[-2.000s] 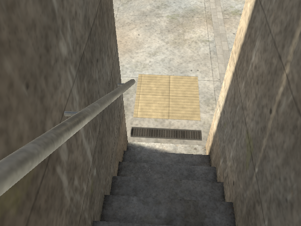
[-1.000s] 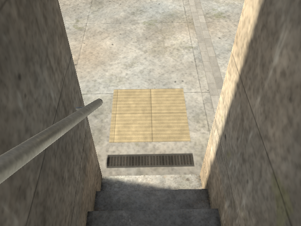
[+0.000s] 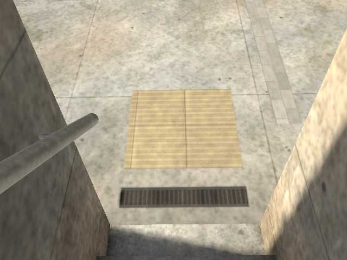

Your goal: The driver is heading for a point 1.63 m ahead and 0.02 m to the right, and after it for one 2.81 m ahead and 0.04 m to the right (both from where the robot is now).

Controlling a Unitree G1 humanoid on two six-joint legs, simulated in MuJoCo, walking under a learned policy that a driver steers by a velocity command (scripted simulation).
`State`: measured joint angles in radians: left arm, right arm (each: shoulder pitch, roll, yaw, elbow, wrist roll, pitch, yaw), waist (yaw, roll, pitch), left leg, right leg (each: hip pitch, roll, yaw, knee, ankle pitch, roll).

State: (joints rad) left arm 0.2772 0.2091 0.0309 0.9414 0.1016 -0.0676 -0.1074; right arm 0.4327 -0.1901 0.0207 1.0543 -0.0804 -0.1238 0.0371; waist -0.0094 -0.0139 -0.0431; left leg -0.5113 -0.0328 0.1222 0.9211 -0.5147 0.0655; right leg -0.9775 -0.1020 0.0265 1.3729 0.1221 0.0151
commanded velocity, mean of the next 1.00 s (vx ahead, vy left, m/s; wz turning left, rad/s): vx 0.04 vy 0.00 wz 0.00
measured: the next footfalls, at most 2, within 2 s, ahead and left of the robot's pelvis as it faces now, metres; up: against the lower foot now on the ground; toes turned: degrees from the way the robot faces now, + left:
right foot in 0.10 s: +0.18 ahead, -0.18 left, -0.06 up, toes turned -7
right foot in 0.34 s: +0.22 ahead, -0.16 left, -0.20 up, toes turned -3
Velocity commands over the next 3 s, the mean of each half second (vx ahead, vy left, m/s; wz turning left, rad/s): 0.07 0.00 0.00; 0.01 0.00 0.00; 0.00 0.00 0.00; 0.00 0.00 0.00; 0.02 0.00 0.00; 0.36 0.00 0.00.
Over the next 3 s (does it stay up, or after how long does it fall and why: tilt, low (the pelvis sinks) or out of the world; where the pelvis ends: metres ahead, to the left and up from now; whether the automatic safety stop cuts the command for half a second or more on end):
stays up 0.39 -0.04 -0.26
